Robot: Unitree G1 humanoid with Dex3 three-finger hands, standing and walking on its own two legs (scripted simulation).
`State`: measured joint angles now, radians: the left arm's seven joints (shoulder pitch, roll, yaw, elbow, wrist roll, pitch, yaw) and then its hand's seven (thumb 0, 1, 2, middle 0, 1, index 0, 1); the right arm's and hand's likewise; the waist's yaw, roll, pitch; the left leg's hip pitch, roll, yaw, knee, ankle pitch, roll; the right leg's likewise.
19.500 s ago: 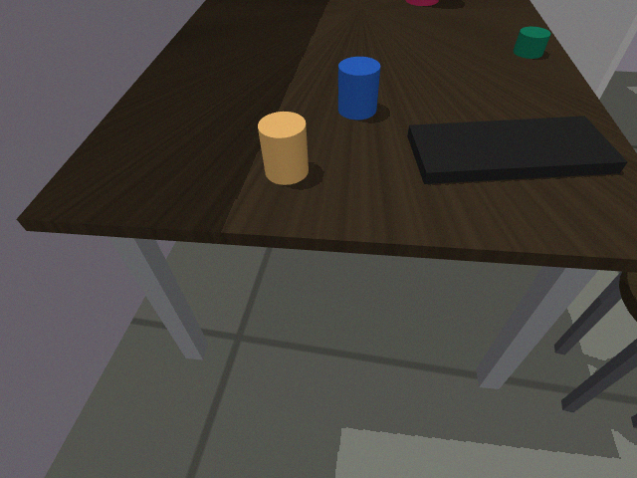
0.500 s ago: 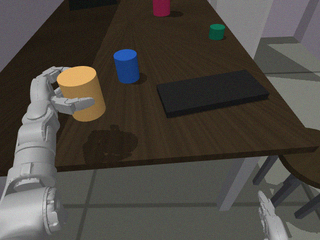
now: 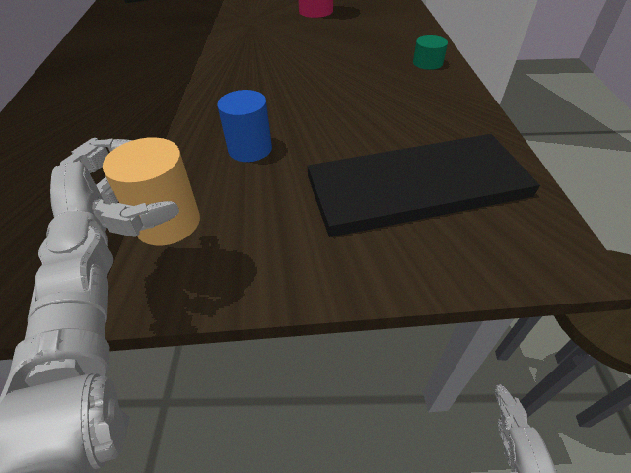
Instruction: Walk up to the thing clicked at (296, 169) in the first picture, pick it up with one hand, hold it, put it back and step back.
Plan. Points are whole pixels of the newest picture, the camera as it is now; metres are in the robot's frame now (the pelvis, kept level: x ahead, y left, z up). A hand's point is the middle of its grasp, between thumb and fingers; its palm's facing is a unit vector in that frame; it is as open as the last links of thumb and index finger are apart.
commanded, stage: crouch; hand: left
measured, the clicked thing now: (154, 184) +0.47 +0.19 +0.14
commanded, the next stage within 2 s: lower in 0.18 s
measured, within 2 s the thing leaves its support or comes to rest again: rests again in 1.06 s
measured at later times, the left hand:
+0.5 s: hand (138, 196) +0.48 +0.22 +0.12, palm faces +0.24 -0.97 -0.01, open 11.7 cm
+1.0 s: hand (146, 215) +0.50 +0.23 +0.07, palm faces +0.22 -0.97 -0.01, open 11.7 cm
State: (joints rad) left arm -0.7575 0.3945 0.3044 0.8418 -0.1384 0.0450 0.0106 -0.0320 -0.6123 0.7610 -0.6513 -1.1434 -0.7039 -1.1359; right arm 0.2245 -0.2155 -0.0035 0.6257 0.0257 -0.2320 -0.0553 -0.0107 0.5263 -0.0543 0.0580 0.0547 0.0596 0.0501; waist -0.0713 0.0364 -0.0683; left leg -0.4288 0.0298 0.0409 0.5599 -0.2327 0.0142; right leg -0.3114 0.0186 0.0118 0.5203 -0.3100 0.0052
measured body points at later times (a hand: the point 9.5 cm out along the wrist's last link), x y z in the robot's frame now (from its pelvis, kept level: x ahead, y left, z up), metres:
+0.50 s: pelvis -0.01 +0.00 -0.01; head +0.05 +0.00 +0.44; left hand +0.46 +0.27 +0.13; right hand +0.15 -0.27 -0.09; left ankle +0.03 +0.11 -0.73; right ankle -0.03 -0.13 -0.73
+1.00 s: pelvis +0.00 +0.01 -0.03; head +0.08 +0.03 +0.41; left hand +0.48 +0.28 +0.07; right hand +0.15 -0.25 -0.09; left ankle +0.03 +0.11 -0.73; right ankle -0.03 -0.12 -0.73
